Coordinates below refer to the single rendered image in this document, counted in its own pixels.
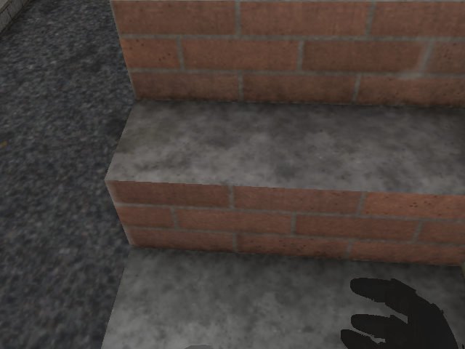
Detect robot right hand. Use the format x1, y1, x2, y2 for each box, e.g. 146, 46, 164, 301
341, 278, 464, 349

